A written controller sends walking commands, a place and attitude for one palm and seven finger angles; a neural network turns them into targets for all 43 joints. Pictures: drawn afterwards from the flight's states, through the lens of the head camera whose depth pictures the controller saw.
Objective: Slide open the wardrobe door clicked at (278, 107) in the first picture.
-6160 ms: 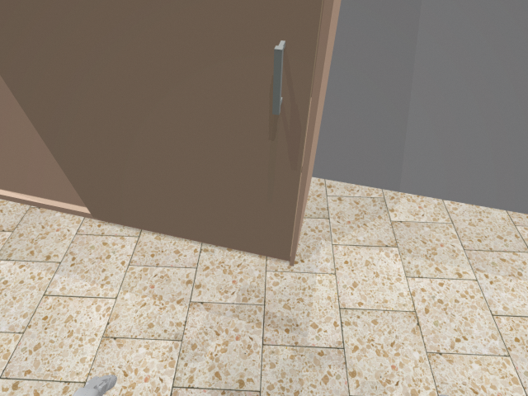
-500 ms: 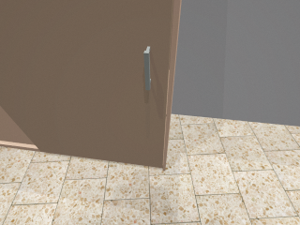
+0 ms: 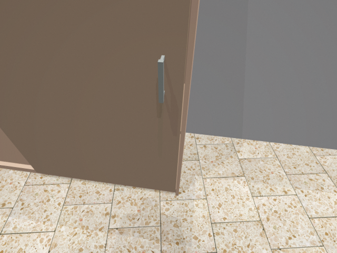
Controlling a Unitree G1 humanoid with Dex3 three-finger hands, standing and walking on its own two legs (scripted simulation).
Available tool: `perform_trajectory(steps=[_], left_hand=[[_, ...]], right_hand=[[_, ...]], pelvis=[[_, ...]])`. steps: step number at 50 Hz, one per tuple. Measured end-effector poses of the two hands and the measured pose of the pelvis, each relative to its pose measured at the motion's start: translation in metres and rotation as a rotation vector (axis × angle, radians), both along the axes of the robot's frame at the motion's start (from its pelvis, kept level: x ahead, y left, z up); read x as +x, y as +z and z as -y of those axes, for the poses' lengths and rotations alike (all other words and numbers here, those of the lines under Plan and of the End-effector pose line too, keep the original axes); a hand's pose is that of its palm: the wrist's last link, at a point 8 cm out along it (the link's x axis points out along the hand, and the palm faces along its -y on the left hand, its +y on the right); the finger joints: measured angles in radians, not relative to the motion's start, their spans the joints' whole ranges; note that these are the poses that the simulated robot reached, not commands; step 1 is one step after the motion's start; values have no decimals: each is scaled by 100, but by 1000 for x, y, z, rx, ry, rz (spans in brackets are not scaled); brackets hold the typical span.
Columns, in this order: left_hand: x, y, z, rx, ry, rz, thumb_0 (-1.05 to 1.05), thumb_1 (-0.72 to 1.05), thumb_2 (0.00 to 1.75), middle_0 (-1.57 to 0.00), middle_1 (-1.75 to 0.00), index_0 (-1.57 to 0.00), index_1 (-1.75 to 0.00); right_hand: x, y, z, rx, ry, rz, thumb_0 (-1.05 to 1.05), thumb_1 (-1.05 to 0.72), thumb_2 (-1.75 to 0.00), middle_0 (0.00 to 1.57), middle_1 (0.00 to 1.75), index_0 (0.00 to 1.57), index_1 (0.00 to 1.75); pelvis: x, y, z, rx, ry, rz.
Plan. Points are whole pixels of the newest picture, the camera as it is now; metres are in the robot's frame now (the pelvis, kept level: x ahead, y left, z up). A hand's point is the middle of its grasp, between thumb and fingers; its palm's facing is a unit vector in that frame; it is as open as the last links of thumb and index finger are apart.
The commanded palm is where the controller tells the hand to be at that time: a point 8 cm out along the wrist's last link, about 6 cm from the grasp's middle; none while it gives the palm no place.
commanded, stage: look again from close up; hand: right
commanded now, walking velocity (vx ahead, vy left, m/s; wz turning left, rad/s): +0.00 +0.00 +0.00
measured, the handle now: (162, 79) +0.62 +0.05 +0.10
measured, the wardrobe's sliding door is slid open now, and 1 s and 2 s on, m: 0.00 0.00 0.00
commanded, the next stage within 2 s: none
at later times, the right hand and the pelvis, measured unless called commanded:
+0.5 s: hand out of the picture -0.03 -0.13 -0.18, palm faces +0.06 +0.99 -0.13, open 7.4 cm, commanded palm none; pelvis +0.01 +0.01 +0.00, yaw +0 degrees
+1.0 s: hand out of the picture +0.02 -0.13 -0.18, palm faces +0.05 +0.99 -0.13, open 7.4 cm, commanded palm none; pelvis +0.04 +0.01 +0.00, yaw +0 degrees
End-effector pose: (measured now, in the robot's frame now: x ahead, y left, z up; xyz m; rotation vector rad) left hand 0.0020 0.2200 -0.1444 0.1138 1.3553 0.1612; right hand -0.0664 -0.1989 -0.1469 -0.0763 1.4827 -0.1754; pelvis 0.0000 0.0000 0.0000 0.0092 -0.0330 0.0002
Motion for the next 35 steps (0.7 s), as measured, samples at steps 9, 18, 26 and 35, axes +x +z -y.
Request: perform_trajectory(steps=[9,18,26,35], left_hand=[[-8,2,-4,-2,8,-17,0,92,90,-20,-30,-20,-30],[-21,1,-1,-13,19,-69,0,91,90,-20,-30,-20,-30],[-19,3,4,-19,26,-89,0,91,90,-20,-30,-20,-30],[1,2,5,-23,14,-73,0,92,90,-20,-30,-20,-30]], right_hand=[[-1,-1,-10,15,1,-6,0,-91,-90,20,30,20,30],[12,-2,-17,26,2,8,0,-91,-90,20,30,20,30],[31,-4,-18,31,12,22,0,-91,-90,20,30,20,30],[51,-1,-17,23,17,40,0,-91,-90,20,30,20,30]], pelvis=[[1,0,-7,3,0,-10],[5,0,-11,6,-3,-23],[14,1,-12,6,-4,-32],[25,2,-11,3,-5,-32]])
